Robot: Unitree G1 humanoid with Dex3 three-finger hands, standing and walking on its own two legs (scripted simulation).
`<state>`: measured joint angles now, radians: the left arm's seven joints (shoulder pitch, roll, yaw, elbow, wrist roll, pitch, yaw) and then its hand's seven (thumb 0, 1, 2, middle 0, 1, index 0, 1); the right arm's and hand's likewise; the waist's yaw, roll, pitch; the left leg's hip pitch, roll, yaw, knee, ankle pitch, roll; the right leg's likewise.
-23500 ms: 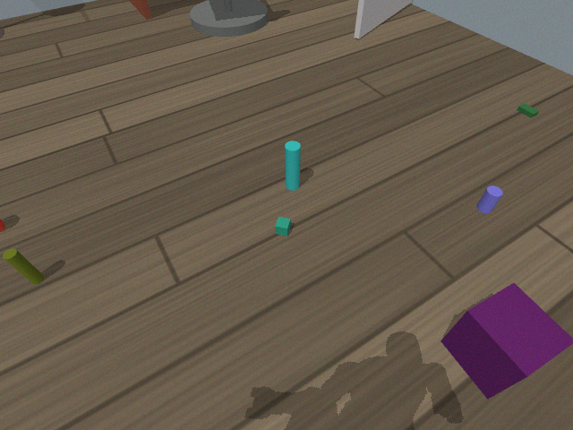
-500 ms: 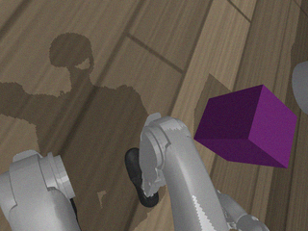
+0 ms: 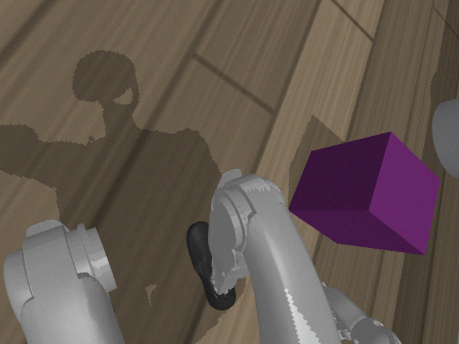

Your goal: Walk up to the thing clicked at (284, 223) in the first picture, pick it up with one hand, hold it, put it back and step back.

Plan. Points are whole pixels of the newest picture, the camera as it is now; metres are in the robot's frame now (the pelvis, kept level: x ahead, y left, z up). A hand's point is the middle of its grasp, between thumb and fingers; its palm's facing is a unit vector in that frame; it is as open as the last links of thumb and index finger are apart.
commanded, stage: open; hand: left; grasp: from above
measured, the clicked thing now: out of the picture +0.45 +0.37 -0.28
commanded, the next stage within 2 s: withdraw in 0.28 s
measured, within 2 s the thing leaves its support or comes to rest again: neither
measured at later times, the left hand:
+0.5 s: hand out of the picture +0.44 +0.35 -0.23, palm faces -0.45 -0.14 -0.88, open 13.8 cm
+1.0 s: hand out of the picture +0.42 +0.38 -0.07, palm faces -0.50 -0.12 -0.86, open 14.0 cm
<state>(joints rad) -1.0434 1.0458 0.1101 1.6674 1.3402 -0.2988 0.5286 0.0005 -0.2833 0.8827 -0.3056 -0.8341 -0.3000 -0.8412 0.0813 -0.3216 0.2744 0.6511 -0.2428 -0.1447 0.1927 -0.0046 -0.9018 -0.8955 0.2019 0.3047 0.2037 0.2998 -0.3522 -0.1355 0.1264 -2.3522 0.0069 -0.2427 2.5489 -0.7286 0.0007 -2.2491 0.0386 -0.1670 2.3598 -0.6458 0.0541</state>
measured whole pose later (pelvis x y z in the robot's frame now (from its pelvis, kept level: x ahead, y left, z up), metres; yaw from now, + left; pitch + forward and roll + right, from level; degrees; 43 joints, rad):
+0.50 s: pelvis +0.00 +0.00 +0.00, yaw +0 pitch +29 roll -14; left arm -1.05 1.05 0.13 1.65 1.33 -0.30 0.53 0.00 -0.49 1.01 -0.10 -1.03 -0.11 -1.03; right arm 0.10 -0.33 0.28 0.64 -0.24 -0.15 0.19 0.00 -0.90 -0.89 0.20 0.30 0.20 0.30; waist -0.36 -0.13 0.14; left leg -2.35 0.01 -0.25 2.54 -0.72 -0.01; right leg -2.25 0.04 -0.17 2.36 -0.64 0.05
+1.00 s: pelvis -0.01 -0.01 +0.06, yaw +6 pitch +34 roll -9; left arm -0.94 0.83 0.04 1.23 1.14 -0.16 0.10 0.00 -0.51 0.99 -0.09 -1.02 -0.10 -1.02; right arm 0.14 -0.30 0.09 0.65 -0.09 0.00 0.15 0.00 -0.91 -0.90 0.20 0.30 0.20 0.30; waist -0.22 0.02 -0.05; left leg -2.23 0.00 -0.14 2.31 -0.68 0.00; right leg -2.16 0.00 -0.09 2.20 -0.64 0.03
